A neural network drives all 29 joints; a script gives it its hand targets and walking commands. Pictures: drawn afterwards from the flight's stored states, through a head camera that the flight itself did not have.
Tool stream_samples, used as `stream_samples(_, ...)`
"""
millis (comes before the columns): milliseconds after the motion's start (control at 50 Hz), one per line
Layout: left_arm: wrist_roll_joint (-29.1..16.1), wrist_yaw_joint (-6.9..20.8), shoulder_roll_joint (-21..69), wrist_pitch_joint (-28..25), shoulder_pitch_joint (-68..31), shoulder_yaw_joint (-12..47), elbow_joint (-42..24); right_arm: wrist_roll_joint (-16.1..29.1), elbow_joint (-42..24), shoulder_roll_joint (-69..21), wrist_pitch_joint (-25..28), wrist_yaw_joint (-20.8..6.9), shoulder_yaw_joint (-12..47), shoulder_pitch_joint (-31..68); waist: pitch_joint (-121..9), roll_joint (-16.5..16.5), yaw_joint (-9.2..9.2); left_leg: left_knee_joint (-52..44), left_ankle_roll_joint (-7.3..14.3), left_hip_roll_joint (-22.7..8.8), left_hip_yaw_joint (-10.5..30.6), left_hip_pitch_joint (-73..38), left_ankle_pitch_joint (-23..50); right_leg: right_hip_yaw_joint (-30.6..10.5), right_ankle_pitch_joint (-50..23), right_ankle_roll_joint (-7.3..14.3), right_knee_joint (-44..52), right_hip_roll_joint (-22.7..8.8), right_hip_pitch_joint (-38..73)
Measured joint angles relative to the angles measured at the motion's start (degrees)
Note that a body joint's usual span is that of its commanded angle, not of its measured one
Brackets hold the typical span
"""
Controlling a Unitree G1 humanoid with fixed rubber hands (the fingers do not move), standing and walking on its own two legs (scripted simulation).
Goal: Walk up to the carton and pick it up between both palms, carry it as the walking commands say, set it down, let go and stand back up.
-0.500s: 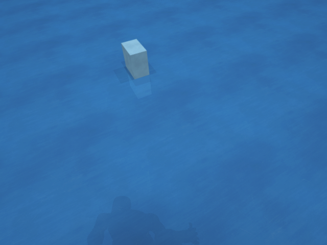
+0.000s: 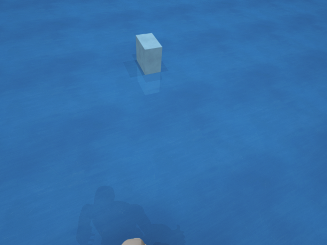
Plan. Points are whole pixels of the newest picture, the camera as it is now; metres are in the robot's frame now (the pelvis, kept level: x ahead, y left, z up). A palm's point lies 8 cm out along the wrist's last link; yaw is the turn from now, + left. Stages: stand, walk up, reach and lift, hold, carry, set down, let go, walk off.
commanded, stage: walk up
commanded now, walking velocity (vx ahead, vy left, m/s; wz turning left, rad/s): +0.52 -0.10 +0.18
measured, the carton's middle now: (148, 54) +1.85 +0.17 -0.61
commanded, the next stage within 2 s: none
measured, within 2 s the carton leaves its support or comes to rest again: neither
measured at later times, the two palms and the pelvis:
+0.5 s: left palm (105, 173) +0.34 +0.21 -0.13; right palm out of the picture +0.11 -0.22 -0.10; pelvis +0.21 -0.01 +0.02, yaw +1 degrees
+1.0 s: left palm (104, 128) +0.52 +0.25 -0.14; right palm (226, 141) +0.48 -0.21 -0.12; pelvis +0.47 +0.02 +0.01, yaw +3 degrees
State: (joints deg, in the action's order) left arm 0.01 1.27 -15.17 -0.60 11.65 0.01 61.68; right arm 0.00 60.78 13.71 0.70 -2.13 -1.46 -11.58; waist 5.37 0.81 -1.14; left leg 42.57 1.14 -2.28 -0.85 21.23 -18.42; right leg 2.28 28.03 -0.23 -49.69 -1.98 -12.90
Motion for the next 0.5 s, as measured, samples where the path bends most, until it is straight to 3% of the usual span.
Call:
stream_samples(60, 0.0, 0.5, -0.2, 0.1, -0.4, 0.0, -1.0, 0.0, 0.0, -2.4, 0.2, 0.0, 0.2, -3.1, -0.1, 0.5, 0.13, -4.6, 0.7, 0.5, 0.0, -3.2, 0.2, -0.1, -6.4, 0.2, -8.3, 0.0, -5.6)
stream_samples(220, 0.0, 1.3, -0.2, 0.2, -0.5, 0.0, -2.1, 0.0, 0.1, -6.5, 2.7, 0.7, 1.3, -10.1, -0.8, 0.8, 1.45, -17.0, 2.1, 0.6, -0.1, -12.1, 2.2, -0.1, -16.1, -1.0, -8.9, -0.6, -15.5)
stream_samples(340, 0.0, 1.5, 0.1, 0.4, -2.2, 0.0, -3.5, 0.0, 0.1, -6.9, 3.6, 1.4, 1.4, -13.1, -1.1, 0.9, 3.02, -22.7, 2.1, 0.8, 0.0, -18.0, 0.8, -0.1, -17.6, -2.2, -8.6, -0.8, -19.9)
stream_samples(440, 0.0, 1.8, 1.1, 0.4, -5.5, 0.0, -6.0, 0.0, 0.7, -6.9, 3.7, 2.1, 1.4, -14.7, -1.6, 0.9, 4.63, -26.4, 1.4, 0.8, 0.1, -22.5, -1.3, -0.1, -17.5, -2.7, 3.0, -0.8, -19.3)
stream_samples(500, 0.0, 1.7, 1.9, 0.0, -7.6, 0.0, -7.9, 0.0, 1.2, -6.9, 3.7, 2.1, 1.4, -14.7, -1.6, 0.9, 5.17, -23.7, 0.5, 0.8, 0.1, -23.0, -5.0, 0.7, -17.3, -2.0, 12.6, -0.8, -16.5)
